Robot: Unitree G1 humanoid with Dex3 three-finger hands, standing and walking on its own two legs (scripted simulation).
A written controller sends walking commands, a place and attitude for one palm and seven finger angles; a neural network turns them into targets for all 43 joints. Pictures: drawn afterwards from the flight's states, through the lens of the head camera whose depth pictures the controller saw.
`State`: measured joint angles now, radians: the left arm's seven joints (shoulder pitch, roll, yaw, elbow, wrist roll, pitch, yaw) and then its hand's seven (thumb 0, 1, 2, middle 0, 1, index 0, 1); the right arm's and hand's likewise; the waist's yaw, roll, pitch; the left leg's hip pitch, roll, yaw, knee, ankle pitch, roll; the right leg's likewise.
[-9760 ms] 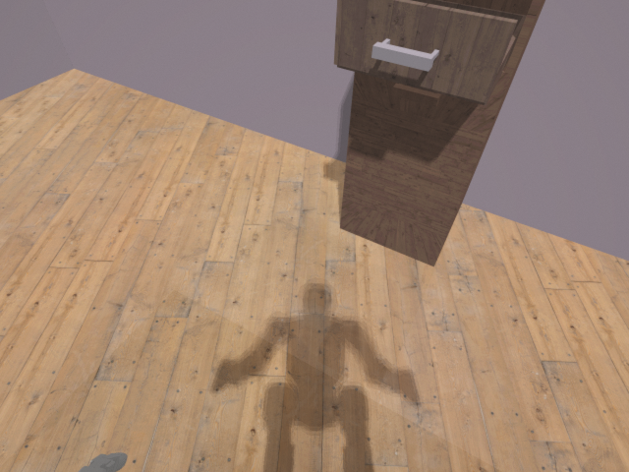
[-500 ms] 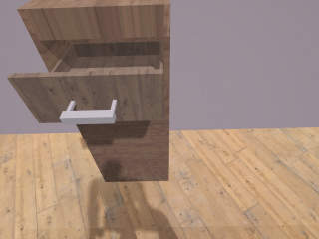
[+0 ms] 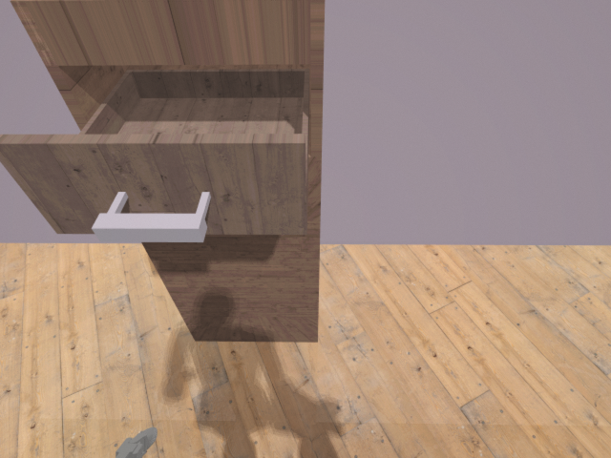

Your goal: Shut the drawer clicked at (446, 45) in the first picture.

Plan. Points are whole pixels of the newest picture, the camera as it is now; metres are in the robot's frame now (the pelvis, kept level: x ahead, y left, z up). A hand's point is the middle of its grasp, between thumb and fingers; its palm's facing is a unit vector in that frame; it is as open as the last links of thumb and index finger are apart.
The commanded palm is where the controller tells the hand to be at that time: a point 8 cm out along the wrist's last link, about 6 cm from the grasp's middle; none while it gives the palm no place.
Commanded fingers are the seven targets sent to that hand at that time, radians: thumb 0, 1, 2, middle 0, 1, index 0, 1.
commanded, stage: raise the hand and make a fist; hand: left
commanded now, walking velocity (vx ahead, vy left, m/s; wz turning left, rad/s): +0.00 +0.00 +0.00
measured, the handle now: (157, 213) +0.38 +0.23 +0.13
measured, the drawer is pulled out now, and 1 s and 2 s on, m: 0.20 0.20 0.20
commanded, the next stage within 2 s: bring the fist close to the handle in 1.78 s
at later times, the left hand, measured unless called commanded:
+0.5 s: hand (144, 440) +0.13 +0.18 +0.06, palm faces +0.16 -0.99 -0.05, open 4.9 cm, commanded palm +0.11 +0.23 +0.06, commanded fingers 0.00 0.90 0.90 -0.84 -0.99 -0.84 -0.99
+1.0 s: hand (122, 386) +0.16 +0.18 +0.14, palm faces +0.06 -0.99 -0.09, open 3.1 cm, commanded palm +0.13 +0.23 +0.16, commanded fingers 0.00 0.90 0.90 -1.34 -1.53 -1.34 -1.53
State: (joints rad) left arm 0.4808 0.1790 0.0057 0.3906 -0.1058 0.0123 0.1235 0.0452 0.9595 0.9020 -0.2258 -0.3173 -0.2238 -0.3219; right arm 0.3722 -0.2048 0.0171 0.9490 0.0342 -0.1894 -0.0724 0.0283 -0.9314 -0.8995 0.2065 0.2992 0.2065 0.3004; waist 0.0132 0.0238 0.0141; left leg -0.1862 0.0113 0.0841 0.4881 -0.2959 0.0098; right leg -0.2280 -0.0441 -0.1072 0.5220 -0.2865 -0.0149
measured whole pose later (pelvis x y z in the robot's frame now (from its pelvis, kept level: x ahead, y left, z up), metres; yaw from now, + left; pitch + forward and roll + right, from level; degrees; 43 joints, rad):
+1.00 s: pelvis -0.02 +0.00 -0.01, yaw +2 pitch -2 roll -1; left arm 0.49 0.24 0.14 -0.47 -0.26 -0.05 -0.18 0.02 0.90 0.90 -1.16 -1.33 -1.15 -1.33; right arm 0.26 -0.28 0.03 0.61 0.06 -0.37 -0.08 0.02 -0.91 -0.90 0.20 0.30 0.20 0.30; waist 0.06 0.05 -0.04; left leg -0.26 0.03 0.04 0.65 -0.35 0.02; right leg -0.25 -0.04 -0.14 0.60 -0.31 -0.01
